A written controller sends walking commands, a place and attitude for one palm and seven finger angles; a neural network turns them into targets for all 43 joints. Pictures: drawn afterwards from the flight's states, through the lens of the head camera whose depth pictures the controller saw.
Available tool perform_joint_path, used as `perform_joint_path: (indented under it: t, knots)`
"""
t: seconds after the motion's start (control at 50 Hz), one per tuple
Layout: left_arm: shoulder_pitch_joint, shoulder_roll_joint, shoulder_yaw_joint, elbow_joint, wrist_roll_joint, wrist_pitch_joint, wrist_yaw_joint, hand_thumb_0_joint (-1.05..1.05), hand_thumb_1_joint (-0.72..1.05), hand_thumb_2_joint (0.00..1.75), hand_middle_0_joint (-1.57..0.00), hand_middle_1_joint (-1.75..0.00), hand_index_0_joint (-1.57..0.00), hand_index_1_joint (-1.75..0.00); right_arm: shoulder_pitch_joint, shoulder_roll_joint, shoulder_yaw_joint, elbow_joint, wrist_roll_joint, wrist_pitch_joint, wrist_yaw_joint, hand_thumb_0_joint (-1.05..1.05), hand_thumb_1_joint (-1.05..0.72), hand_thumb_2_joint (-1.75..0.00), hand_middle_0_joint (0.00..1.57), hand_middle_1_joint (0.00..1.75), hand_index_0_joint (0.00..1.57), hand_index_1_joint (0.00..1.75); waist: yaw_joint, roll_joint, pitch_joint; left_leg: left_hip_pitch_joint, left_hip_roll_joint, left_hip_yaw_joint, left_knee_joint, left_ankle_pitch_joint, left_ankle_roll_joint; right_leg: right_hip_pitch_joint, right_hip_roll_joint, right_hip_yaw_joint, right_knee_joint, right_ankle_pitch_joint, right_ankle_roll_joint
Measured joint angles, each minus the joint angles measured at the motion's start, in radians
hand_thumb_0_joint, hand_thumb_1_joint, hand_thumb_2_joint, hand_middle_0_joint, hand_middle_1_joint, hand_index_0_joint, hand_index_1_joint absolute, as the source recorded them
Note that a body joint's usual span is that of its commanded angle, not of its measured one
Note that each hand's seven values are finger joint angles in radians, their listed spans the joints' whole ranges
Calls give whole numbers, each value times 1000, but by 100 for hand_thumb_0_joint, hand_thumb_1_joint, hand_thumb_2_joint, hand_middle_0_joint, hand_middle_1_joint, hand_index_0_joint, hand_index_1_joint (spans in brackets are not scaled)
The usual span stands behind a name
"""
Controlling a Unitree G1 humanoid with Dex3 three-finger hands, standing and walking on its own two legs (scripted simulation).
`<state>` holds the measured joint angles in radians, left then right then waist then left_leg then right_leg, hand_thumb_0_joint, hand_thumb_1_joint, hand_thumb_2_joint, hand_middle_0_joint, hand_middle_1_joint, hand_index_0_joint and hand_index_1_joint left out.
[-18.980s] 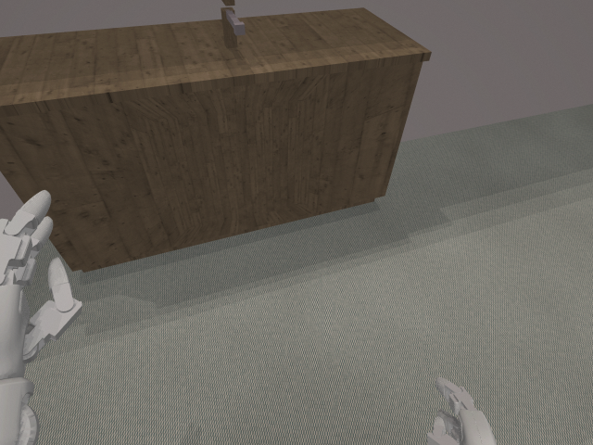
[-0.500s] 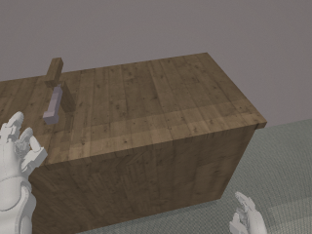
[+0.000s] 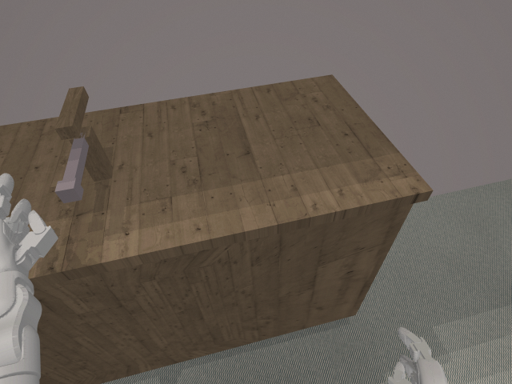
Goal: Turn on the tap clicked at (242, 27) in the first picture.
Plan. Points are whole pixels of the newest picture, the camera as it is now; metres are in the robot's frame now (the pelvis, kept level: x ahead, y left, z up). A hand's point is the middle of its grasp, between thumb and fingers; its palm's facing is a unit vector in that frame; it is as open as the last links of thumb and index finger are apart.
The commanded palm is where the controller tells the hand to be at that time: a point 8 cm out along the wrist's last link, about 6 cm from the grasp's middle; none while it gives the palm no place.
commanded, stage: reach beside the lever's end, fingers flat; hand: left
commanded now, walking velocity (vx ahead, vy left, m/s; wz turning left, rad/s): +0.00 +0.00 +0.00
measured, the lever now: (69, 190) +0.36 +0.34 +0.12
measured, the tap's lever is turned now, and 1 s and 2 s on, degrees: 0 0 9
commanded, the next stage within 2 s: push the lever round in 0.72 s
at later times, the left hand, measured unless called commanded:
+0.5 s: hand (54, 218) +0.31 +0.35 +0.11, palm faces +0.56 -0.82 -0.10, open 7.8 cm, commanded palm +0.26 +0.38 +0.11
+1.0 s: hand (59, 214) +0.32 +0.35 +0.11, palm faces +0.55 -0.83 -0.08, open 7.8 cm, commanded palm +0.27 +0.37 +0.11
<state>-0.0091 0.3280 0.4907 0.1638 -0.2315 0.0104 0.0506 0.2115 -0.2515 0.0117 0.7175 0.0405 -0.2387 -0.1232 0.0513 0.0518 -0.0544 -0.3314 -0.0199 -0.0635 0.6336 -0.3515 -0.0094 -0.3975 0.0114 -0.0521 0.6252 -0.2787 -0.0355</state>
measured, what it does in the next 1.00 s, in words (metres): stands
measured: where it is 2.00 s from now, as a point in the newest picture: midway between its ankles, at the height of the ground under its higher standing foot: outside the picture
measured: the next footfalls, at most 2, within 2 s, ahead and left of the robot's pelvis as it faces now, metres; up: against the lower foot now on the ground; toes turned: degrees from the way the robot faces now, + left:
none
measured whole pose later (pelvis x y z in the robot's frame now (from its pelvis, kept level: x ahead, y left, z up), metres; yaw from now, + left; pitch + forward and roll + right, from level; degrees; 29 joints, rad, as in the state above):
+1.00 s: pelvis +0.01 +0.01 +0.00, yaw -1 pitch +6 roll -1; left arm -0.15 0.38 0.53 0.40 -0.21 -0.08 0.00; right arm 0.25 -0.25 0.01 0.68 0.03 -0.18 -0.10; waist 0.02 0.05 -0.08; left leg -0.41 -0.02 -0.05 0.67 -0.37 0.00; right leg -0.47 0.01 -0.04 0.64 -0.28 -0.02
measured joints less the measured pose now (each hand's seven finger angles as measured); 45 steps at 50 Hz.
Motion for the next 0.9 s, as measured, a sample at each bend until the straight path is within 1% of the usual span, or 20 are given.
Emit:
perform_joint_path:
  t: [0.16,0.32,0.4,0.48,0.54,0.62,0.74,0.82,0.9]
  knots:
    - [-77,29,28,117,9,-34,-20,2,90,90,-16,-16,-16,-17,12,-5,2,6,0,11,-1,2,-90,-90,21,30,21,30,-8,-2,1,-33,0,-4,20,-4,1,-27,0,-4,12,-1,1]
    - [-151,61,46,223,22,-72,-41,2,90,90,-15,-15,-15,-16,28,-9,-1,1,-5,26,5,2,-90,-90,21,30,21,30,-23,-3,-3,-64,1,0,35,-9,3,-57,1,-1,18,1,3]
    - [-154,67,54,243,21,-89,-50,2,90,90,-15,-15,-15,-16,43,-10,-6,-5,-5,38,12,2,-90,-90,21,30,21,30,-30,-4,-10,-72,2,6,35,-11,5,-66,3,5,18,1,4]
    - [-127,62,65,234,18,-97,-53,2,90,90,-15,-15,-15,-16,57,-10,-12,-11,-6,49,19,2,-90,-90,21,30,21,30,-34,-3,-16,-71,4,12,33,-14,7,-68,6,11,15,1,6]
    - [-99,58,78,217,15,-105,-53,2,90,89,-15,-15,-15,-15,64,-9,-16,-13,-7,55,22,2,-90,-90,21,30,21,30,-35,-5,-19,-70,5,14,33,-16,8,-67,7,13,13,1,8]
    - [-82,51,81,204,9,-116,-53,2,90,90,-15,-15,-15,-15,66,-10,-17,-9,-6,54,18,2,-90,-90,21,30,21,30,-29,-4,-17,-71,3,10,40,-19,10,-64,5,9,16,-2,9]
    - [-137,57,69,246,16,-109,-60,2,90,90,-15,-15,-15,-15,45,-10,-6,2,-5,53,5,2,-90,-90,21,30,21,30,-21,-8,-12,-85,-4,-3,53,-19,11,-71,-3,-4,24,-6,11]
    - [-171,67,56,268,24,-106,-62,2,90,90,-15,-15,-15,-15,30,-6,-1,-6,-6,51,4,2,-90,-90,21,30,21,30,-22,-9,-10,-90,-3,-3,54,-19,11,-74,-3,-4,22,-4,11]
    - [-174,66,48,266,22,-105,-64,2,90,90,-15,-15,-15,-15,26,-2,0,-21,-6,54,10,2,-90,-90,21,30,21,30,-27,-9,-18,-89,-2,3,48,-19,12,-76,-1,2,19,-2,12]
